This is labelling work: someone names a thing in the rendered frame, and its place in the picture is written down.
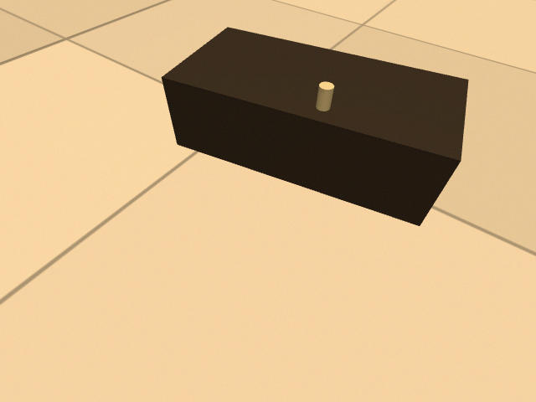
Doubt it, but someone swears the can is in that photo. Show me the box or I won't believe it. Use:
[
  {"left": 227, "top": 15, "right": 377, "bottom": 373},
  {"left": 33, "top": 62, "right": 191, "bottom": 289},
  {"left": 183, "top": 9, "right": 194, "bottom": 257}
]
[{"left": 316, "top": 82, "right": 334, "bottom": 111}]

